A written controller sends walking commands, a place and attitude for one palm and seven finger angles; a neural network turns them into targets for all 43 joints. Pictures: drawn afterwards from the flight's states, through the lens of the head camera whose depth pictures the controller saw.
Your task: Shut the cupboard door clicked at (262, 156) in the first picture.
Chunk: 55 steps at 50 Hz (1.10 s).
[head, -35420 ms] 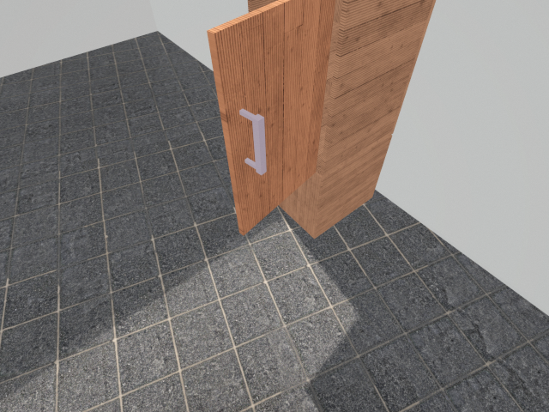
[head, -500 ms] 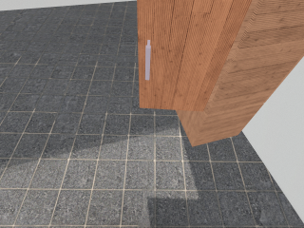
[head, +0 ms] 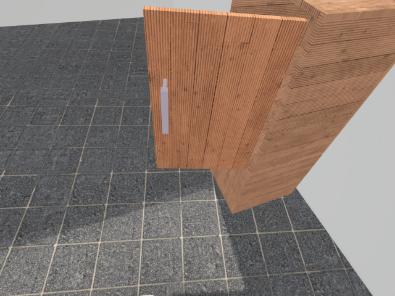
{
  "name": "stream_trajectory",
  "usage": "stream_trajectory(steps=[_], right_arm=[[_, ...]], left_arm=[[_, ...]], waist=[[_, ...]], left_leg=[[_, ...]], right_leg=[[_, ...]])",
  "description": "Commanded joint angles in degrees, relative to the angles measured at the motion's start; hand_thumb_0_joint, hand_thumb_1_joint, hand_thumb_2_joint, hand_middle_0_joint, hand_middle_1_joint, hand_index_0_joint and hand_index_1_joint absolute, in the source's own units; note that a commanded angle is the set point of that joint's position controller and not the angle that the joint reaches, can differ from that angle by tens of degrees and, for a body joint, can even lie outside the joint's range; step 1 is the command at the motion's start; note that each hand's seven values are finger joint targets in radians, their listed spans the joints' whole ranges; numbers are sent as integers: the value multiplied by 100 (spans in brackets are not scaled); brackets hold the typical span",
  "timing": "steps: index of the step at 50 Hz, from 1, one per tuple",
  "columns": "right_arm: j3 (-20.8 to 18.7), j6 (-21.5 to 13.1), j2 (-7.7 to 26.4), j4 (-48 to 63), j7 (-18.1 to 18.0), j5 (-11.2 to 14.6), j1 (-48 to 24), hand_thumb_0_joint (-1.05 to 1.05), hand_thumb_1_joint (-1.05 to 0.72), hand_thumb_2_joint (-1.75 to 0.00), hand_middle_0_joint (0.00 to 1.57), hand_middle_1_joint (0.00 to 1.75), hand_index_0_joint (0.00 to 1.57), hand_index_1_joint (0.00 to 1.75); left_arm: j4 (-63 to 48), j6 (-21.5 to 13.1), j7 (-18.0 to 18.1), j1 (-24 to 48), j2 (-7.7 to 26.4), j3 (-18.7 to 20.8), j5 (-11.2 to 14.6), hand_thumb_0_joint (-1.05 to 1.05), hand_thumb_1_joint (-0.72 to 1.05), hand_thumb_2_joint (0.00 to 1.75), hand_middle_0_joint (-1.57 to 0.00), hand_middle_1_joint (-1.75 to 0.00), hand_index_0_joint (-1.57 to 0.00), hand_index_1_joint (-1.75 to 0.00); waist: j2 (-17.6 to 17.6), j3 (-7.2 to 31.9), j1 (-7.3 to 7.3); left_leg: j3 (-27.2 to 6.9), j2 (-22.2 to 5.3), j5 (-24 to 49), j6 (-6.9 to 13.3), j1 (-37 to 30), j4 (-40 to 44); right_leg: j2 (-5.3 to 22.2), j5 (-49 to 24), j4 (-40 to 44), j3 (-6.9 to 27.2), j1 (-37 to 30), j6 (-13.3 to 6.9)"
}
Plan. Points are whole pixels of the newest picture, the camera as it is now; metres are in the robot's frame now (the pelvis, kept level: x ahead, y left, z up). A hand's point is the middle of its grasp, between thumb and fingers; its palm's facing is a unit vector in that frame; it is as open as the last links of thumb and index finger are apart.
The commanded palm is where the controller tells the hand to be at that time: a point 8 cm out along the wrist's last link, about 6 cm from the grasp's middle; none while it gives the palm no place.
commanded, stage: take the last steps up to it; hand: left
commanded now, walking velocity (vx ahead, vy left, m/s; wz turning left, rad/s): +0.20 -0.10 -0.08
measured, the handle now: (165, 107) +0.59 +0.12 +0.01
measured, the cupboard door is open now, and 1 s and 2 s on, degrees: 71 71 71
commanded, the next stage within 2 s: come to a stop and stand still in 0.16 s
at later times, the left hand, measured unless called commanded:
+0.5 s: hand (154, 265) +0.21 +0.10 -0.15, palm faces +0.00 -0.97 -0.23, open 7.2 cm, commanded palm none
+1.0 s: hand out of the picture +0.11 +0.21 -0.17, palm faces +0.08 -0.97 -0.22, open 7.4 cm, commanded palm none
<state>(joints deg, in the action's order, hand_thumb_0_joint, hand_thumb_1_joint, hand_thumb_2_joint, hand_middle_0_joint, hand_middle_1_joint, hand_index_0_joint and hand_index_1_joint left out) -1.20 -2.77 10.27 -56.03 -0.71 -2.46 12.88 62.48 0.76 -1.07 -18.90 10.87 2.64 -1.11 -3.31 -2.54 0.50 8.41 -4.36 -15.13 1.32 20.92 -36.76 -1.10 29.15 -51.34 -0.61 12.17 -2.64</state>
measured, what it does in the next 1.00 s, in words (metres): steps on the spot: right foot, then left foot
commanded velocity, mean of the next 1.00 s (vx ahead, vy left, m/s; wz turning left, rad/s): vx -0.06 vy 0.05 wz -0.01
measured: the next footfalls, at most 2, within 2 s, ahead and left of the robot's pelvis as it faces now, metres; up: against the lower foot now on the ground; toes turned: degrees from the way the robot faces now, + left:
right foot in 0.32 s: +0.20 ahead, -0.18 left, +0.00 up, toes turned -6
left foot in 0.80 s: +0.16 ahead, +0.10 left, +0.00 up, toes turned +2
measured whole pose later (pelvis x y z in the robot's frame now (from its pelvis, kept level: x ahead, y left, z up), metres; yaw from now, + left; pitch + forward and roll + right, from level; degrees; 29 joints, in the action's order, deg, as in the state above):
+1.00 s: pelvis +0.09 +0.00 +0.02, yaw +1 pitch +0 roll -1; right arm 0.3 1.8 8.9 -55.6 -1.6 -1.4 9.5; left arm 58.4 3.8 1.0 -13.3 14.0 3.5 -1.3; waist -3.0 -3.8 -2.4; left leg 1.8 0.3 -11.9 2.1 15.1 -27.2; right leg 0.2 24.9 -51.6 1.6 20.9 0.8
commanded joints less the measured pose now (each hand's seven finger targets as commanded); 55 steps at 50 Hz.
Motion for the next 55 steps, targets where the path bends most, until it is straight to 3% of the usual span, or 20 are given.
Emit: stream_trajectory(steps=[1, 6, 10, 14, 15, 16, 17, 18, 19, 23, 27, 34, 38, 40, 41, 42, 43, 46, 52, 55], right_arm=[[-248, 15, 1022, -6, -161, 9, 955, 0, -90, -90, 20, 30, 20, 30], [-223, -51, 907, -53, -141, 37, 756, 0, -90, -90, 20, 30, 20, 30], [-297, 47, 946, -107, -76, 38, 709, 0, -90, -90, 20, 30, 20, 30], [-309, 157, 791, -170, -29, 84, 557, 0, -90, -90, 20, 30, 20, 30], [-240, 150, 554, -177, -3, 119, 602, 0, -90, -90, 20, 30, 20, 30], [-147, 174, 116, -111, 9, 174, 806, 0, -90, -90, 20, 30, 20, 30], [-147, 276, 253, -117, -47, 213, 859, 0, -90, -90, 20, 30, 20, 30], [-141, 301, 152, -220, -49, 235, 950, 0, -90, -90, 20, 30, 20, 30], [-149, 360, 126, -313, -78, 249, 984, 0, -90, -90, 20, 30, 20, 30], [-178, 477, 375, -292, -100, 262, 589, 0, -90, -90, 20, 30, 20, 30], [-253, 628, 434, -51, -40, 187, 140, 0, -90, -90, 20, 30, 20, 30], [-287, 600, 482, 271, 40, 202, -146, 0, -90, -90, 20, 30, 20, 30], [-253, 456, 616, 126, 40, 190, 407, 0, -90, -90, 20, 30, 20, 30], [-371, 393, 1391, 328, 9, 97, 208, 0, -90, -90, 20, 30, 20, 30], [-336, 450, 1437, 452, -41, 45, -107, 0, -90, -90, 20, 30, 20, 30], [-254, 432, 1316, 565, -94, 31, -471, 0, -90, -90, 20, 30, 20, 30], [-229, 381, 1190, 515, -122, 31, -558, 0, -90, -90, 20, 30, 20, 30], [-127, 346, 981, 460, -170, 91, -501, 0, -90, -90, 20, 30, 20, 30], [-166, 301, 903, 91, -166, 140, 56, 0, -90, -90, 20, 30, 20, 30], [-150, 279, 742, -64, -139, 228, 89, 0, -90, -90, 20, 30, 20, 30]], left_arm=[[-656, -136, -40, 610, 459, 168, -73, 0, 90, 90, -20, -30, -20, -30], [-568, -42, -81, 396, 159, 111, -17, 0, 90, 90, -20, -30, -20, -30], [-695, -63, -80, 687, 148, 88, -27, 0, 90, 90, -20, -30, -20, -30], [-502, -157, -21, 140, 407, 157, -52, 0, 90, 90, -20, -30, -20, -30], [-378, -253, 42, -286, 657, 194, -56, 0, 90, 90, -20, -30, -20, -30], [-277, -333, 132, -469, 1121, 245, -65, 0, 90, 90, -20, -30, -20, -30], [-321, -333, 167, -318, 1141, 157, 9, 0, 90, 90, -20, -30, -20, -30], [-391, -319, 199, 139, 1037, 107, -23, 0, 90, 90, -20, -30, -20, -30], [-419, -308, 257, 424, 914, 124, -40, 0, 90, 90, -20, -30, -20, -30], [-455, -216, 372, 399, 871, 162, -22, 0, 90, 90, -20, -30, -20, -30], [-536, -129, 424, 420, 970, 255, -26, 0, 90, 90, -20, -30, -20, -30], [-796, -57, 401, 753, 1068, 294, -118, 0, 90, 90, -20, -30, -20, -30], [-823, 29, 327, 852, 1033, 264, -51, 0, 90, 90, -20, -30, -20, -30], [-914, 148, 304, 562, 481, 140, 18, 0, 90, 90, -20, -30, -20, -30], [-934, 213, 331, 717, 545, 147, 8, 0, 90, 90, -20, -30, -20, -30], [-968, 220, 283, 637, 526, 172, 19, 0, 90, 90, -20, -30, -20, -30], [-821, 272, 272, 553, 553, 186, -50, 0, 90, 90, -20, -30, -20, -30], [-673, 238, 243, 359, 633, 184, -9, 0, 90, 90, -20, -30, -20, -30], [-587, 130, 240, 352, 419, 3, 26, 0, 90, 90, -20, -30, -20, -30], [-303, 29, 288, -145, 420, -28, 23, 0, 90, 90, -20, -30, -20, -30]], waist=[[1203, -413, 284], [1156, 82, 19], [1170, -90, 56], [641, -44, -254], [1, 256, -460], [-1422, 521, -385], [-1004, 644, -298], [-599, 516, -92], [-1057, 472, -9], [-538, 758, -167], [-195, 698, -247], [-756, 640, -175], [-558, 665, 119], [1990, 438, 14], [1784, 107, 42], [1309, -158, -177], [1713, -24, -208], [1357, 165, -269], [1105, 547, -45], [538, 586, -205]], left_leg=[[-2516, -1957, -416, 763, -847, 2662], [-809, -1336, 1285, 583, -1068, 2403], [-676, -1272, 540, 594, -771, 2348], [-322, -800, -13, 206, -229, 1255], [32, -338, -319, -75, 72, 399], [123, 259, -1789, -288, 543, -646], [-451, 89, -2299, -276, 43, -1135], [-610, 35, -1989, -266, -149, -1276], [-680, 2, -1876, -279, -153, -1325], [-822, 248, -1576, -397, 297, -1769], [-954, 390, -1193, -508, 651, -2392], [-953, 315, -1061, -470, 125, -1214], [-680, 347, 612, -390, -1444, 1158], [-2538, -1375, 1504, 296, -1031, 2117], [-2620, -1591, 1134, 730, -42, 2355], [-2198, -1432, 754, 847, 357, 2410], [-2097, -1089, 1021, 693, -14, 2337], [-1760, -864, 1360, 665, -531, 2129], [-1992, -955, 1398, 803, -1459, 2118], [-1729, -546, 1160, 420, -1001, 1707]], right_leg=[[573, -603, -1836, 338, 2194, 51], [559, -1222, -127, -96, 1486, 255], [413, -1509, 1026, -421, 996, 315], [186, -2051, 2274, -507, -385, 296], [774, -2701, 2773, 274, -992, 179], [1961, -3827, 3305, 1607, -1315, -243], [2339, -4389, 3553, 1739, -763, -606], [2171, -4546, 3466, 1441, -455, -734], [2071, -5371, 3282, 1352, -372, -731], [2092, -7324, 2777, 897, -1044, -846], [2207, -6796, 2911, 823, -913, -929], [2070, -5094, 2984, 664, -368, -890], [1495, -2896, 2464, 428, 468, -235], [347, 53, 1183, -308, 1134, 404], [246, 383, 415, 132, 754, 339], [334, 84, 62, 215, 610, 287], [223, -128, -290, 280, 860, 303], [166, -395, -558, 421, 983, 325], [208, -372, 1370, 144, 477, 339], [287, -1744, 3222, 366, -619, 239]])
